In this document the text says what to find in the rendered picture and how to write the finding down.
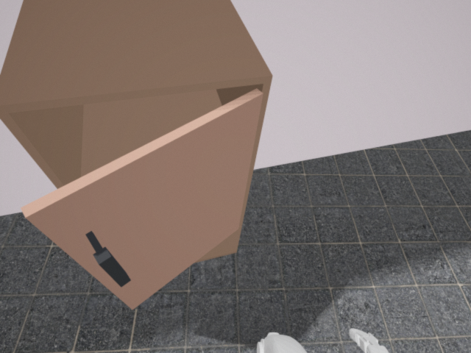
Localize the cupboard door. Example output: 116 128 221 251
21 88 263 310

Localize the handle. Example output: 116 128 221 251
86 231 131 287

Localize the right robot hand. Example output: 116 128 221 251
349 328 389 353

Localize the robot right thigh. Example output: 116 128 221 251
257 335 307 353

